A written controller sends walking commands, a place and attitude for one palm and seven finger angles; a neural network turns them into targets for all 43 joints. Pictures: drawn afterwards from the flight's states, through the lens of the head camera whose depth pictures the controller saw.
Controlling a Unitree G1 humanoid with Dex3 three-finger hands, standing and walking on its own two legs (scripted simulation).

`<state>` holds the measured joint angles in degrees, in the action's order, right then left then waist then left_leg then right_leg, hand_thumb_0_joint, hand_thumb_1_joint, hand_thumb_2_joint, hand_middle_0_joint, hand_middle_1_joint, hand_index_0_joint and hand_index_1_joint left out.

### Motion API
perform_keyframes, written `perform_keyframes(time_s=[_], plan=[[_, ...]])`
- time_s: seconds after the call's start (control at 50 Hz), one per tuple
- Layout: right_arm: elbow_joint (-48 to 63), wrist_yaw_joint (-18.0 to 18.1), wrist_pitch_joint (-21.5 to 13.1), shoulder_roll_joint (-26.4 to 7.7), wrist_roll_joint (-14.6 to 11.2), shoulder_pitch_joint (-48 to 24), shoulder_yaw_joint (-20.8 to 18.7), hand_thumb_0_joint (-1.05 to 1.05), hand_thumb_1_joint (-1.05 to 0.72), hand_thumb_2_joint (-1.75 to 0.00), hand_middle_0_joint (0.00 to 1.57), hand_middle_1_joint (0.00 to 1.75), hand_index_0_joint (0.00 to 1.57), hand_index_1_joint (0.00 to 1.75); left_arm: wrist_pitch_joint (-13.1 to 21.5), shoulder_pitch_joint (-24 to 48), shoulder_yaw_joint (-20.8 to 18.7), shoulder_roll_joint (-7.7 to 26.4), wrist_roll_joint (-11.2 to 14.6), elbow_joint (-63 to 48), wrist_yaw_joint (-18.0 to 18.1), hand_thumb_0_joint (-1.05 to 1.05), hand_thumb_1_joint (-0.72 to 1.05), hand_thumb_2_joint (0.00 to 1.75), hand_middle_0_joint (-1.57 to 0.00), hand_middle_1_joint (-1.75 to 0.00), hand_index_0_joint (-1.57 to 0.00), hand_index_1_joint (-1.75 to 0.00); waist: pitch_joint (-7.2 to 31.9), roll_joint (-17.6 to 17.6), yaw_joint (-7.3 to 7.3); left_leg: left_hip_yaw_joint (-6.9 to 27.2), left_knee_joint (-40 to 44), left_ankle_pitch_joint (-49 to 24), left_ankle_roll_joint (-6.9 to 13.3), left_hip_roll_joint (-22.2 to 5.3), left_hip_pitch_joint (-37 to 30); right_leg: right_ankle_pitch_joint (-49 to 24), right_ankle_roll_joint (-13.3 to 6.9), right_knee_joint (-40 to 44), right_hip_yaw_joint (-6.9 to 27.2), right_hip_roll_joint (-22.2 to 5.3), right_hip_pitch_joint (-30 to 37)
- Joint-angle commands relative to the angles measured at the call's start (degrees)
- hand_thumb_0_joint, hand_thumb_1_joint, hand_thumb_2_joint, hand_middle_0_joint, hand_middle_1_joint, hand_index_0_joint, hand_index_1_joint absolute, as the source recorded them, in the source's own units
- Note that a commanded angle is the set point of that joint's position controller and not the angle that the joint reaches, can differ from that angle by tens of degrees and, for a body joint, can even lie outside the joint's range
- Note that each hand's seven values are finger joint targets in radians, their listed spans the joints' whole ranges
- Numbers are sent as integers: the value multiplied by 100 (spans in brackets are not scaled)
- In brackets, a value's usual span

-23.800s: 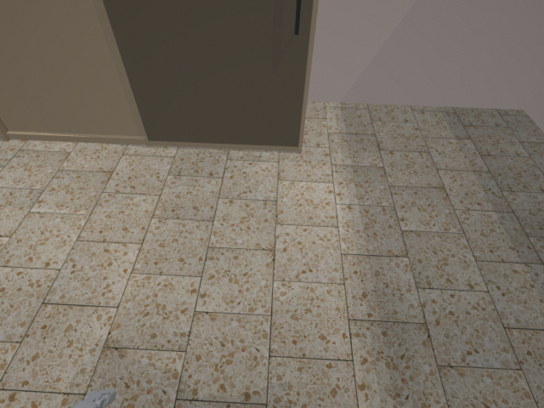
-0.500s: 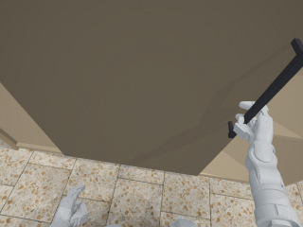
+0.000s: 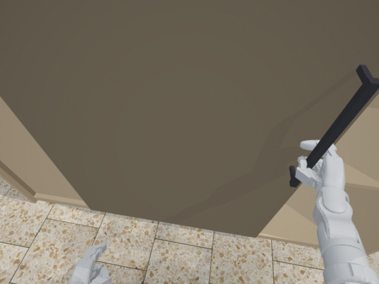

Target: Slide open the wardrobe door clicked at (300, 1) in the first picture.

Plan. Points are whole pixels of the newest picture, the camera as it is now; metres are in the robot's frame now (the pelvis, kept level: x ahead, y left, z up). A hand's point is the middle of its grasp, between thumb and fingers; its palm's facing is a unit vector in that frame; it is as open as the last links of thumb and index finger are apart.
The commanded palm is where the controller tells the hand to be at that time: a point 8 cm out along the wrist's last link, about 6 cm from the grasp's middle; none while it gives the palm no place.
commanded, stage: loosen the grip on the handle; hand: right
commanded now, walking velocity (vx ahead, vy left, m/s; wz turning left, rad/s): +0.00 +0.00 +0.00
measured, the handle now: (320, 139) +0.41 -0.26 +0.09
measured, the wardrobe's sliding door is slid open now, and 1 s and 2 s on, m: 0.50 0.50 0.50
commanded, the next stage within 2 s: slip the hand off the handle in 0.54 s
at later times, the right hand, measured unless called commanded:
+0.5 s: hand (299, 172) +0.36 -0.22 +0.03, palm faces +0.32 +0.93 -0.19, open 13.8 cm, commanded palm +0.31 -0.26 +0.05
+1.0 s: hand (321, 179) +0.34 -0.27 +0.04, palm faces +0.37 +0.91 -0.19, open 14.6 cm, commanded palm +0.30 -0.30 +0.05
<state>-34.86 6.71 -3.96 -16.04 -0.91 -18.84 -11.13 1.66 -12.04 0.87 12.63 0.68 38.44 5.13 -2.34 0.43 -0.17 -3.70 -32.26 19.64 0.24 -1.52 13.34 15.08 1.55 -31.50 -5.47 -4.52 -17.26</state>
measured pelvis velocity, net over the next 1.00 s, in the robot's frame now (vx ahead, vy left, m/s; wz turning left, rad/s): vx -0.03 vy -0.02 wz -0.03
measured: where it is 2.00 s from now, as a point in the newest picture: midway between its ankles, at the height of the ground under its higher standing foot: outside the picture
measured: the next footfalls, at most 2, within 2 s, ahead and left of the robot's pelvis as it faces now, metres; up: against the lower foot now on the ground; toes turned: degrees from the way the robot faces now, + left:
none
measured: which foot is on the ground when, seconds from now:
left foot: down 0.00-1.00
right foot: down 0.00-1.00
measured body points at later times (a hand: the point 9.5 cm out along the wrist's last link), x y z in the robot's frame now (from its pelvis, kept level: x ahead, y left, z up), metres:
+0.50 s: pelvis -0.03 -0.02 -0.01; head -0.01 -0.02 +0.44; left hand +0.04 +0.25 -0.12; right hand +0.34 -0.27 +0.05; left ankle -0.03 +0.11 -0.73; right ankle +0.01 -0.14 -0.73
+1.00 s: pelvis -0.03 -0.02 -0.02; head -0.01 -0.03 +0.43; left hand +0.10 +0.23 -0.12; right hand +0.32 -0.31 +0.05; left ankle -0.03 +0.11 -0.73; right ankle +0.01 -0.14 -0.73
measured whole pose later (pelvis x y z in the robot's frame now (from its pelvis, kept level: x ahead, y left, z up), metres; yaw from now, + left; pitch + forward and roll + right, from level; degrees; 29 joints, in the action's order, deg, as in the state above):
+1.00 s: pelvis -0.03 -0.02 -0.02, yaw -2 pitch +6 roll +1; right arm -39.4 7.7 -7.7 -16.6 -0.9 -21.8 -13.7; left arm 4.9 -16.1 0.2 14.2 1.1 39.3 2.8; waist 4.0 0.4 0.4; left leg -4.0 -40.1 21.2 -1.3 -2.8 24.5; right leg 16.7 -0.5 -41.3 -3.8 -3.5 -30.3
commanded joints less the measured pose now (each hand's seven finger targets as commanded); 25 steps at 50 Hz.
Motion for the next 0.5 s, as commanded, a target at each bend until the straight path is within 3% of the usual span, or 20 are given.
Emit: perform_keyframes(time_s=[0.0, 0.02, 0.06, 0.08, 0.12, 0.16, 0.18, 0.22, 0.28, 0.32, 0.34, 0.38, 0.4, 0.44, 0.48], plan=[[878, -296, -77, -479, -80, -1475, -521, 0, -54, -73, 45, 140, 45, 140, 876, -404, -624, 1024, 13, -485, -217, 0, 90, 90, -20, -30, -20, -30, 2840, 907, -130, -86, -134, -2242, 57, 148, 576, -5328, -149, -9, 474, 26, 2189], [1285, -186, -236, -1042, -167, -1372, -985, 0, -42, -67, 45, 140, 45, 140, 855, -319, -649, 1055, -87, -496, -289, 0, 90, 90, -20, -30, -20, -30, 2697, 710, -217, 54, 137, -2284, 75, 112, 393, -4510, -163, -160, 379, 83, 1868], [1202, -5, -449, -860, 13, -1350, -713, 0, -17, -55, 45, 140, 45, 140, 771, -293, -598, 1004, -83, -556, -370, 0, 90, 90, -20, -30, -20, -30, 2402, -135, -82, 28, -14, -2914, 35, 114, 202, -2834, -274, -227, 167, 292, 805], [1198, 74, -524, -916, 118, -1557, -677, 0, -5, -49, 45, 140, 45, 140, 738, -292, -572, 1025, -84, -566, -397, 0, 90, 90, -20, -30, -20, -30, 2267, -146, -2, 2, -77, -2911, 51, 110, 216, -2598, -301, -268, 193, 299, 583], [1252, 172, -592, -972, 235, -1624, -647, 0, 19, -37, 45, 140, 45, 140, 670, -333, -587, 977, -43, -641, -418, 0, 90, 90, -20, -30, -20, -30, 2543, 78, -40, 25, -206, -2361, 45, 155, 453, -2235, -290, -300, 176, 303, 508], [1224, 243, -584, -920, 249, -2192, -450, 0, 43, -26, 44, 138, 44, 138, 650, -260, -548, 940, 6, -663, -372, 0, 90, 90, -20, -30, -20, -30, 2347, 475, 60, 93, -101, -1609, 62, 173, 771, -1414, -281, -270, 134, 342, 347], [1138, 298, -558, -1185, 279, -2179, -649, 0, 55, -20, 42, 137, 42, 137, 635, -271, -546, 971, 9, -655, -343, 0, 90, 90, -20, -30, -20, -30, 2280, 359, 52, 111, -49, -1366, 71, 168, 761, -1154, -299, -258, 171, 321, 229], [1158, 318, -564, -989, 244, -2322, -387, 0, 55, -20, 40, 133, 40, 133, 648, -214, -519, 943, 46, -701, -282, 0, 90, 90, -20, -30, -20, -30, 2191, 423, 101, 142, 55, -871, 70, 180, 915, -720, -304, -188, 151, 333, 160], [1016, 398, -587, -1158, 162, -2341, -505, 0, 55, -20, 36, 128, 36, 128, 671, -206, -487, 999, 38, -663, -193, 0, 90, 90, -20, -30, -20, -30, 2024, 276, 82, 161, 143, -413, 77, 185, 976, -313, -313, -107, 227, 314, -2], [968, 448, -608, -968, 108, -2279, -379, 0, 55, -20, 33, 125, 33, 125, 709, -221, -488, 990, 44, -659, -180, 0, 90, 90, -20, -30, -20, -30, 2017, 198, 91, 144, 148, -366, 67, 202, 1047, -274, -325, -110, 228, 313, 27], [734, 469, -616, -951, 92, -2370, -355, 0, 55, -20, 32, 123, 32, 123, 716, -266, -466, 1005, 33, -594, -162, 0, 90, 90, -20, -30, -20, -30, 1801, 53, 171, 127, 151, -352, 52, 199, 1144, -223, -323, -128, 248, 318, -90], [711, 513, -660, -1139, 88, -2242, -563, 0, 55, -20, 29, 120, 29, 120, 709, -318, -491, 1060, 6, -569, -157, 0, 90, 90, -20, -30, -20, -30, 1906, -92, 95, 128, 120, -469, 50, 202, 1060, -344, -337, -155, 265, 307, -94], [837, 512, -686, -1083, 110, -2378, -477, 0, 55, -20, 28, 118, 28, 118, 709, -351, -487, 1041, 8, -573, -161, 0, 90, 90, -20, -30, -20, -30, 2066, 41, 134, 123, 70, -580, 45, 201, 1050, -438, -333, -174, 263, 319, -19], [827, 510, -680, -866, 122, -2384, -296, 0, 55, -20, 25, 115, 25, 115, 718, -381, -477, 999, 13, -548, -170, 0, 90, 90, -20, -30, -20, -30, 2006, 155, 146, 85, 11, -676, 55, 212, 1134, -538, -305, -195, 291, 304, 44], [854, 558, -669, -798, 152, -2426, -261, 0, 55, -20, 25, 115, 25, 115, 718, -426, -489, 1004, -11, -504, -186, 0, 90, 90, -20, -30, -20, -30, 2052, 98, 164, 61, -22, -765, 55, 222, 1158, -632, -309, -233, 338, 284, 110]])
